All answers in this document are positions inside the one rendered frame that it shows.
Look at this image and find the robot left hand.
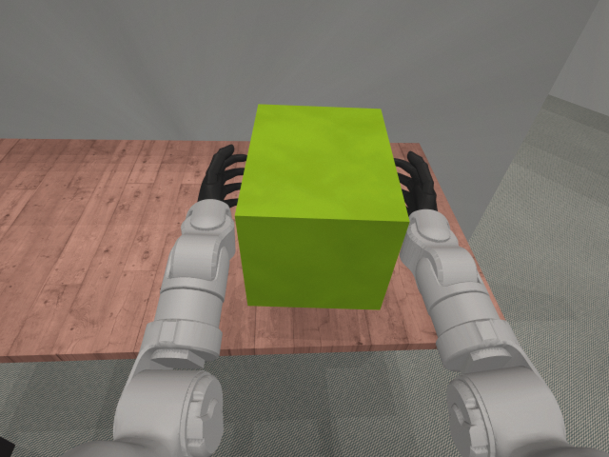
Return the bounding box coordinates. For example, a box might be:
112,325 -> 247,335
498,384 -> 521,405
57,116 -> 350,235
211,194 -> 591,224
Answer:
197,145 -> 247,208

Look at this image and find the right robot upper arm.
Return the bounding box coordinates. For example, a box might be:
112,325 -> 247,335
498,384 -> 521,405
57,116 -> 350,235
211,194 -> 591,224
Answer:
446,366 -> 609,457

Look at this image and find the left robot upper arm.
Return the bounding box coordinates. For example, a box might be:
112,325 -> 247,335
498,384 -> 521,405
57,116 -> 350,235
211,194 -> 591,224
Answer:
59,369 -> 224,457

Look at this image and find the robot left forearm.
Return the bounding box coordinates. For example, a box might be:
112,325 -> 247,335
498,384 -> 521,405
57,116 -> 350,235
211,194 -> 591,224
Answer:
113,199 -> 236,439

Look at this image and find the robot right forearm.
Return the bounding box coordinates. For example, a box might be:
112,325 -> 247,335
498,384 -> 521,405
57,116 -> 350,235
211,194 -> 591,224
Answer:
400,209 -> 566,439

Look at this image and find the carton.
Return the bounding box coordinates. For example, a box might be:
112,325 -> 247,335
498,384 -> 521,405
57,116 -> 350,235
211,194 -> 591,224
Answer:
235,104 -> 410,310

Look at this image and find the robot right hand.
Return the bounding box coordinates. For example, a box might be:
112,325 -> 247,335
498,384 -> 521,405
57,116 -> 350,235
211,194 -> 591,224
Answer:
394,151 -> 438,217

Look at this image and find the table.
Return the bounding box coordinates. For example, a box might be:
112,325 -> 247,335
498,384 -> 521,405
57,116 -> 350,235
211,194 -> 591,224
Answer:
0,138 -> 506,457

